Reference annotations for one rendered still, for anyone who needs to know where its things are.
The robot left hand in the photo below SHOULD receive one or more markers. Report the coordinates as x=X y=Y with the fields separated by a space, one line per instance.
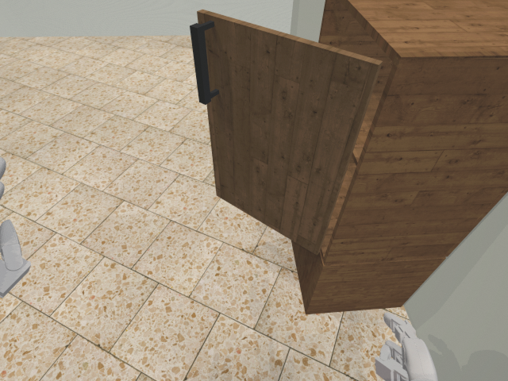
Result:
x=12 y=266

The robot right hand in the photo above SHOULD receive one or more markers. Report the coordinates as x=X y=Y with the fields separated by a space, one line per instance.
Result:
x=411 y=361

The handle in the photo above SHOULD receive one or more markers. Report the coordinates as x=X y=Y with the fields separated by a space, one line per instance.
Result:
x=200 y=61

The cupboard door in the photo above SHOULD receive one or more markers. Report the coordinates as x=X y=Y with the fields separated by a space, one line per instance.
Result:
x=284 y=124

